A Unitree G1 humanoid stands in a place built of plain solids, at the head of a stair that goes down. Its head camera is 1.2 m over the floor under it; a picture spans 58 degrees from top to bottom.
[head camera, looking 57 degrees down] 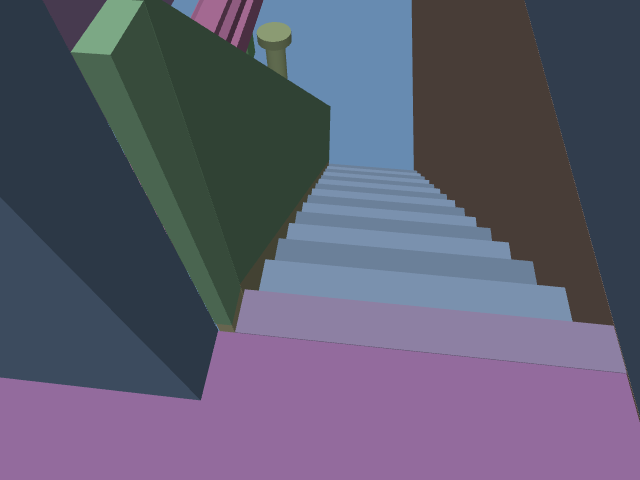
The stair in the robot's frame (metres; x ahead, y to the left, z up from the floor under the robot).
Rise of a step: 0.20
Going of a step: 0.23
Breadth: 1.10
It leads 6 degrees to the right of straight ahead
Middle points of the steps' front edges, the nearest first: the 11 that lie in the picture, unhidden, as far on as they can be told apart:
0.54 -0.31 0.00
0.77 -0.34 -0.20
0.99 -0.36 -0.40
1.22 -0.39 -0.60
1.44 -0.41 -0.81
1.67 -0.44 -1.01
1.89 -0.46 -1.21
2.12 -0.49 -1.41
2.35 -0.51 -1.61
2.57 -0.53 -1.82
2.80 -0.56 -2.02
